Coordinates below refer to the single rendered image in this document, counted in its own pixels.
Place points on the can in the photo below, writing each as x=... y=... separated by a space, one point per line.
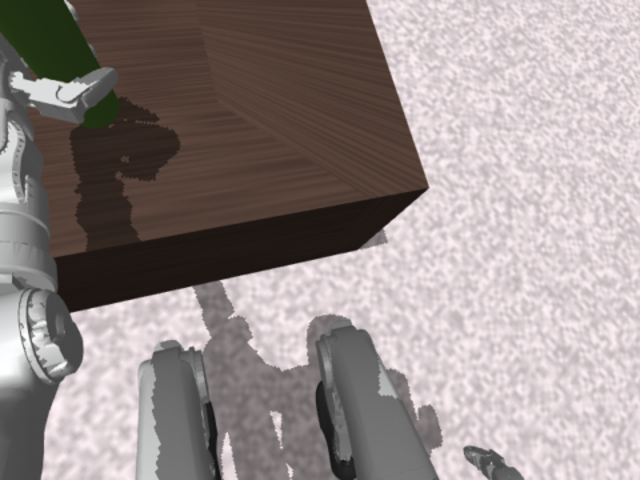
x=46 y=36

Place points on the right robot foot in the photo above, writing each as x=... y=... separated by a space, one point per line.
x=342 y=469

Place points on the left robot foot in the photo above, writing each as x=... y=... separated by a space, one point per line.
x=213 y=442

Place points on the left robot arm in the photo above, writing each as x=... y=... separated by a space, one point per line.
x=39 y=342

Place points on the left robot hand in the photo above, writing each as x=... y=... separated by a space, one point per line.
x=54 y=99

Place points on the right robot hand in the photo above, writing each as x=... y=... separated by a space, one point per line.
x=491 y=464

